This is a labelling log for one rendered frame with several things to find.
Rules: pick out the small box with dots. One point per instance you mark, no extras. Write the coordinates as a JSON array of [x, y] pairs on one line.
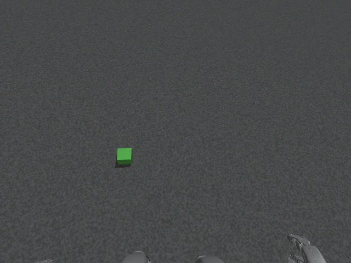
[[124, 155]]

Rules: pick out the right robot hand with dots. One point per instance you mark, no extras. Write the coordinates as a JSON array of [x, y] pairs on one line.
[[310, 253]]

